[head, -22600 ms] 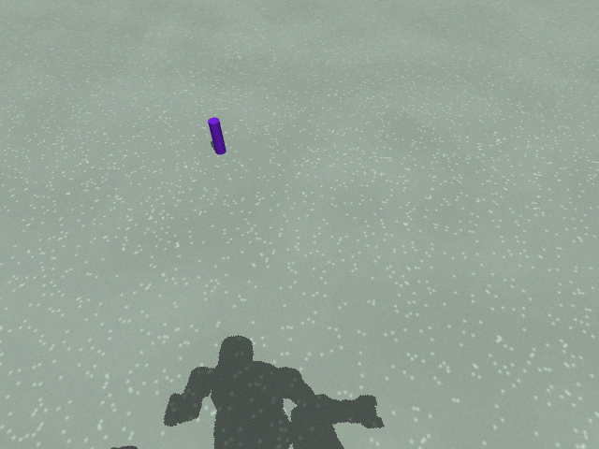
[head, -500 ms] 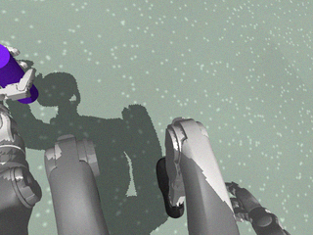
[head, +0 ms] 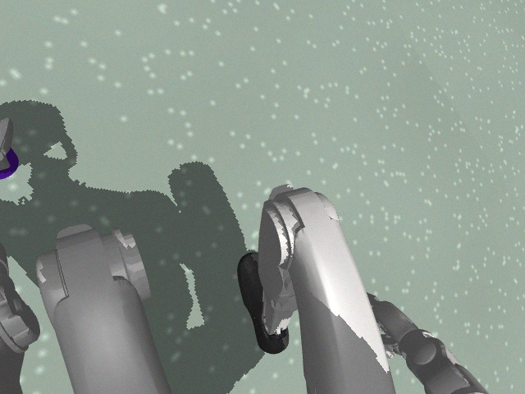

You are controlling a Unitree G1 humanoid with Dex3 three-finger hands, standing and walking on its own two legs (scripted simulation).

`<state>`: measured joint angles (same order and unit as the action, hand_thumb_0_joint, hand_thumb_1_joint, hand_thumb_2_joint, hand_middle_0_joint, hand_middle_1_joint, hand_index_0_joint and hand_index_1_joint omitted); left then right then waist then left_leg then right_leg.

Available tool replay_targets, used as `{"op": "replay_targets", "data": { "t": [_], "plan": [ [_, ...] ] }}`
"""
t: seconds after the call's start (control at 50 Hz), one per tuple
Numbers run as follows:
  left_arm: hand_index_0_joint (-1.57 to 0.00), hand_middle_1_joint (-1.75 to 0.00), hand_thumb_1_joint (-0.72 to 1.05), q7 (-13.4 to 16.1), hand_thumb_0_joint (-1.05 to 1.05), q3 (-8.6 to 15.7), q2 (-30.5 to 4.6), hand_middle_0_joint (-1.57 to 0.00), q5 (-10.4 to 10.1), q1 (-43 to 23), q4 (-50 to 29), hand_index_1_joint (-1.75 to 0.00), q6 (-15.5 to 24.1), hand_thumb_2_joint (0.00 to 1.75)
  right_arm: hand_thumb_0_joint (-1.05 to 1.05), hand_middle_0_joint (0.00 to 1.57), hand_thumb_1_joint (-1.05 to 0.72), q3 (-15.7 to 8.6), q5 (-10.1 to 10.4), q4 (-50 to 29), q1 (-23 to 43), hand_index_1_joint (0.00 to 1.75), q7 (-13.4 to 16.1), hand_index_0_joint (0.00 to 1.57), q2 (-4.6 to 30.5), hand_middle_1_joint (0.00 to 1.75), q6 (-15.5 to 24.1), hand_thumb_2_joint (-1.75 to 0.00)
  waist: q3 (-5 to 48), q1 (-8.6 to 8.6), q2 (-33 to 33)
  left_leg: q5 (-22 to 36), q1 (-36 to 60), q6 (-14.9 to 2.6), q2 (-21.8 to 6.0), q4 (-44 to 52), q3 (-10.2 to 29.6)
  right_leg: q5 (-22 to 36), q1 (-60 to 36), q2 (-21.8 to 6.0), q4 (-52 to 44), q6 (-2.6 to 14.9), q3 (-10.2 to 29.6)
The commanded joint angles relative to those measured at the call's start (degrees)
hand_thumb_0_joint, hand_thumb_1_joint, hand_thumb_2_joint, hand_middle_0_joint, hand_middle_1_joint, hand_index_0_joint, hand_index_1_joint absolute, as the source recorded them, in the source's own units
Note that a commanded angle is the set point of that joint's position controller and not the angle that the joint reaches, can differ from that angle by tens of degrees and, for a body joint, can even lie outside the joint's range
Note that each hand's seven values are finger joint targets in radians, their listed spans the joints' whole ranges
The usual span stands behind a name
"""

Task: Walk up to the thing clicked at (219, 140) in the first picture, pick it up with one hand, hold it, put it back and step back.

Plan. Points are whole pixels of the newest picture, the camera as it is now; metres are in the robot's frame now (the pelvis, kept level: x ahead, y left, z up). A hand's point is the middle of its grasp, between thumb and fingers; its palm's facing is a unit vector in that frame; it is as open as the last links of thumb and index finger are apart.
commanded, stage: lower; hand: left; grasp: from the side
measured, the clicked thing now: out of the picture +0.45 +0.30 -0.15
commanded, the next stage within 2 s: loosen in 0.78 s
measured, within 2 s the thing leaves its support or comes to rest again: rests again in 0.58 s
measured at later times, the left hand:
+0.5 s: hand out of the picture +0.46 +0.29 -0.16, palm faces +0.36 -0.93 -0.05, open 7.3 cm
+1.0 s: hand out of the picture +0.46 +0.29 -0.18, palm faces +0.36 -0.93 -0.05, open 7.3 cm
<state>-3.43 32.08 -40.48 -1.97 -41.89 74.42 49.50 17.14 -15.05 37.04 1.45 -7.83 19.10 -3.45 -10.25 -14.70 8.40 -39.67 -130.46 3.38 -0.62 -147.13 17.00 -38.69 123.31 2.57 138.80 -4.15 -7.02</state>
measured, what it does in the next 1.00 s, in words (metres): stands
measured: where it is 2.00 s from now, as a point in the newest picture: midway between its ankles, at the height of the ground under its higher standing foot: (202, 345)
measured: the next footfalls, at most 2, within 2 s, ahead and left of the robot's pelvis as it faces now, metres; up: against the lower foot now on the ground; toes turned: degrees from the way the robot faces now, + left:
none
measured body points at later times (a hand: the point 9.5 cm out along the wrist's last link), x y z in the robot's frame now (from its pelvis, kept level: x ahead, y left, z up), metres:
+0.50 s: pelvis -0.01 +0.01 -0.01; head +0.24 +0.15 +0.33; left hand +0.44 +0.34 -0.16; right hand +0.12 -0.26 -0.06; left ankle +0.08 +0.14 -0.26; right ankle +0.12 -0.13 -0.26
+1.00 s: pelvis -0.01 +0.01 -0.01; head +0.24 +0.17 +0.32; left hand +0.44 +0.34 -0.17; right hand +0.13 -0.25 -0.06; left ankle +0.08 +0.14 -0.26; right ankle +0.12 -0.13 -0.26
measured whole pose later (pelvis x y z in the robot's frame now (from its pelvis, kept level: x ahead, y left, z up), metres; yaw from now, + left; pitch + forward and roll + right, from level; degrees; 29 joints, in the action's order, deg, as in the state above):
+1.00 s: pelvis -0.01 +0.01 -0.01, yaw -4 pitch +15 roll -17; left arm 1.8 30.7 -50.5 -1.1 -43.2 84.1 57.5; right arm 27.6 -20.6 33.0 8.8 -7.7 20.9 -3.3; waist -17.3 -16.2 14.3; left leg -40.6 -128.4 2.2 -0.8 -151.6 22.4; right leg -37.1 119.1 4.7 138.3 -5.2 -11.0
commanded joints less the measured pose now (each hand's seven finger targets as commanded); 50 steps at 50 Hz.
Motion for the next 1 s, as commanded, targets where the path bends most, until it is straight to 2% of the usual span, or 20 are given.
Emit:
{"op": "replay_targets", "data": {
  "t": [0.0, 0.02, 0.04, 0.1, 0.16, 0.3, 0.34, 0.44, 0.56, 0.58, 0.64, 0.7, 0.74, 0.78, 0.8, 0.84, 0.86, 0.88, 0.92, 0.98],
  "plan": [
    [-1.28, -1.35, 0.43, 0.6, 0.0, 1.7, -15.0, -1.26, -1.1, -19.8, -13.7, -1.34, 8.2, 1.2, 0.0, 0.2, -0.91, -3.9, -1.0, -0.8, -5.3, 0.3, 0.8, 0.2, 18.2, 0.3, 0.0, -0.9, 40.4, -3.32, -28.0, 9.8, 28.1, -2.03, -2.3, 15.1, -7.0, 13.9, -19.7, 1.6, -11.0, 4.85, -6.8],
    [-1.28, -1.35, 0.44, 0.8, 0.0, 0.5, -14.2, -1.26, -0.9, -20.2, -13.5, -1.34, 8.5, 1.2, 0.0, 0.2, -0.92, -3.5, -1.1, -0.3, -5.1, 0.3, 0.7, 0.2, 18.2, 0.3, -0.1, -0.9, 39.0, -3.89, -28.6, 9.6, 28.5, -1.88, -2.4, 15.5, -6.7, 13.6, -18.7, 1.4, -11.0, 4.87, -7.1],
    [-1.26, -1.34, 0.44, 1.3, 0.0, 2.2, -17.3, -1.25, -0.5, -20.8, -15.2, -1.33, 8.9, 1.2, 0.0, 0.2, -0.91, -3.4, -1.6, -0.8, -5.0, 0.3, 0.8, 0.2, 18.8, 0.3, -0.1, -0.9, 40.4, -3.62, -30.1, 10.5, 29.7, -1.73, -2.5, 15.1, -6.6, 14.6, -19.6, 1.5, -10.8, 4.88, -7.2],
    [-1.25, -1.34, 0.42, 1.9, 0.0, 1.2, -16.8, -1.24, 0.3, -19.5, -13.5, -1.33, 9.3, 1.2, 0.0, 0.2, -0.92, -2.7, -2.2, -0.4, -4.8, 0.3, 0.8, 0.2, 19.2, 0.3, -0.4, -0.91, 39.9, -4.5, -31.3, 12.7, 31.4, -1.45, -2.8, 15.0, -5.9, 16.2, -19.6, 1.5, -10.1, 4.86, -7.7],
    [-1.25, -1.34, 0.41, 2.6, 0.0, 1.4, -17.5, -1.23, 0.8, -18.6, -12.5, -1.33, 9.6, 1.2, 0.0, 0.2, -0.92, -2.2, -2.7, -0.7, -4.0, 0.3, 0.7, 0.2, 19.7, 0.3, -0.7, -0.91, 38.8, -4.65, -32.2, 15.2, 32.7, -1.14, -3.0, 15.1, -5.1, 17.7, -19.5, 1.5, -9.5, 4.83, -8.4],
    [-1.28, -1.37, 0.43, 3.8, 0.0, 0.9, -18.0, -1.27, 0.5, -18.8, -7.4, -1.36, 10.3, 1.23, 0.0, 0.2, -0.9, -0.4, -3.3, -2.2, -1.6, 0.3, 0.6, 0.2, 20.6, 0.3, -0.9, -0.9, 33.4, -6.48, -28.0, 8.9, 27.0, -1.83, -2.9, 14.3, -4.5, 14.0, -19.1, 1.9, -10.4, 4.42, -9.4],
    [-1.29, -1.37, 0.44, 3.7, 0.0, 1.3, -18.3, -1.27, 0.0, -17.2, -6.1, -1.36, 10.6, 1.23, 0.0, 0.2, -0.9, 0.3, -3.5, -2.6, -1.3, 0.3, 0.6, 0.2, 20.6, 0.3, -0.7, -0.9, 33.5, -6.41, -26.5, 8.2, 26.0, -2.09, -2.8, 13.7, -4.3, 14.0, -20.3, 2.2, -10.8, 4.15, -9.6],
    [-1.29, -1.38, 0.49, 4.0, 0.0, 0.2, -19.4, -1.27, 0.5, -18.5, -5.4, -1.36, 11.8, 1.24, 0.0, 0.2, -0.89, 1.3, -4.0, -2.9, -0.1, 0.3, 0.8, 0.2, 21.1, 0.3, -0.5, -0.9, 32.4, -7.15, -27.7, 8.5, 27.0, -1.92, -3.1, 13.7, -3.7, 14.3, -19.7, 2.5, -10.3, 4.12, -10.2],
    [-1.26, -1.37, 0.48, 4.5, 0.0, 0.6, -21.1, -1.25, 0.8, -18.3, -4.8, -1.36, 12.8, 1.25, 0.0, 0.2, -0.89, 2.4, -4.5, -3.3, 1.2, 0.3, 0.9, 0.2, 21.2, 0.3, -0.5, -0.9, 31.7, -7.17, -28.7, 9.3, 28.4, -1.52, -3.6, 13.8, -3.0, 14.7, -20.1, 2.8, -9.9, 4.13, -10.8],
    [-1.28, -1.36, 0.46, 4.7, 0.0, 0.9, -22.4, -1.26, 0.7, -19.2, -6.0, -1.35, 13.2, 1.23, 0.0, 0.2, -0.9, 2.6, -4.6, -3.4, 1.7, 0.3, 0.8, 0.2, 21.4, 0.3, -0.5, -0.9, 31.7, -6.9, -29.3, 8.9, 28.2, -1.48, -3.6, 13.8, -3.0, 14.5, -19.9, 2.8, -9.8, 4.2, -10.8],
    [-1.25, -1.35, 0.47, 5.1, 0.0, 1.3, -22.3, -1.24, 0.6, -18.3, -5.5, -1.34, 13.6, 1.24, 0.0, 0.2, -0.89, 3.0, -5.0, -3.1, 1.4, 0.3, 0.9, 0.2, 21.6, 0.3, -0.6, -0.9, 32.8, -7.23, -30.1, 11.6, 30.0, -1.28, -3.8, 13.3, -2.8, 16.8, -21.4, 2.9, -9.5, 4.07, -10.9],
    [-1.27, -1.35, 0.48, 5.5, 0.0, 0.8, -23.0, -1.26, 0.7, -19.5, -5.4, -1.34, 13.9, 1.24, 0.0, 0.2, -0.9, 3.4, -5.1, -3.5, 2.7, 0.3, 1.0, 0.2, 21.6, 0.3, -0.5, -0.9, 30.9, -7.51, -29.6, 9.2, 28.1, -1.52, -3.7, 13.3, -2.5, 15.3, -20.4, 3.1, -9.9, 4.07, -11.3],
    [-1.28, -1.37, 0.52, 5.5, 0.0, 0.1, -22.1, -1.27, 1.1, -18.7, -4.6, -1.36, 14.0, 1.26, 0.0, 0.2, -0.89, 3.4, -5.3, -3.4, 2.5, 0.3, 1.0, 0.2, 22.1, 0.3, -0.7, -0.9, 30.3, -8.01, -30.3, 10.4, 29.3, -1.19, -3.8, 13.8, -2.1, 16.0, -20.2, 3.0, -9.4, 4.03, -11.8],
    [-1.29, -1.36, 0.53, 5.6, 0.0, 0.0, -23.1, -1.28, 1.6, -18.3, -4.4, -1.35, 14.0, 1.25, 0.0, 0.2, -0.89, 3.6, -5.4, -3.3, 2.9, 0.3, 1.0, 0.2, 22.1, 0.3, -0.7, -0.9, 30.5, -7.86, -30.7, 11.0, 29.7, -1.08, -4.0, 13.5, -1.9, 16.3, -20.1, 3.1, -9.2, 4.08, -11.9],
    [-1.28, -1.36, 0.53, 5.5, 0.0, -0.5, -22.3, -1.26, 1.5, -18.1, -3.9, -1.35, 14.1, 1.25, 0.0, 0.2, -0.89, 3.8, -5.6, -3.4, 2.8, 0.3, 1.0, 0.2, 21.8, 0.3, -0.7, -0.9, 30.6, -8.17, -30.1, 11.4, 29.9, -1.21, -4.0, 13.3, -1.9, 16.9, -20.6, 3.2, -9.4, 4.0, -11.8],
    [-1.3, -1.37, 0.54, 5.5, 0.0, -0.7, -21.8, -1.28, 1.1, -17.9, -2.7, -1.36, 13.9, 1.26, 0.0, 0.2, -0.89, 4.0, -5.5, -3.7, 3.1, 0.3, 1.0, 0.2, 22.0, 0.3, -0.8, -0.9, 29.5, -8.77, -28.3, 9.4, 27.9, -1.62, -3.9, 13.0, -1.7, 15.8, -20.6, 3.3, -10.0, 3.77, -12.0],
    [-1.29, -1.37, 0.53, 5.7, 0.0, -0.8, -22.1, -1.28, 1.2, -17.9, -2.1, -1.36, 13.9, 1.26, 0.0, 0.2, -0.89, 4.1, -5.4, -3.8, 3.3, 0.3, 0.9, 0.2, 21.9, 0.3, -0.7, -0.9, 29.2, -8.53, -27.8, 8.8, 27.1, -1.7, -3.8, 13.1, -1.7, 15.3, -20.7, 3.3, -10.0, 3.88, -11.9],
    [-1.34, -1.32, 0.5, 5.7, 0.0, -0.6, -21.7, -1.32, 0.9, -17.9, -2.1, -1.31, 14.1, 1.18, 0.0, 0.2, -0.9, 4.3, -5.6, -3.8, 2.9, 0.3, 1.0, 0.2, 22.1, 0.3, -0.8, -0.9, 29.9, -8.72, -27.6, 9.6, 28.0, -1.58, -3.8, 13.1, -1.5, 16.0, -21.2, 3.3, -10.1, 3.7, -12.3],
    [-1.21, -1.16, 0.37, 5.8, 0.0, -0.4, -21.8, -1.18, 0.4, -18.4, -2.7, -1.15, 14.3, 1.02, 0.0, 0.2, -0.9, 4.3, -5.5, -4.2, 3.8, 0.3, 1.0, 0.2, 22.2, 0.3, -0.7, -0.89, 29.0, -8.47, -27.3, 8.6, 27.6, -1.67, -3.9, 13.2, -1.3, 15.0, -20.3, 3.4, -10.0, 3.72, -12.3],
    [-1.09, -0.99, 0.29, 5.3, 0.0, -0.3, -20.7, -1.06, -0.9, -18.5, -2.3, -0.96, 15.1, 0.78, 0.0, 0.2, -0.9, 4.4, -5.5, -4.3, 4.0, 0.3, 1.0, 0.2, 22.3, 0.3, -0.5, -0.89, 29.0, -8.95, -26.8, 7.8, 27.2, -1.72, -3.8, 13.1, -1.2, 14.8, -20.9, 3.5, -10.3, 3.58, -12.5]
  ]
}}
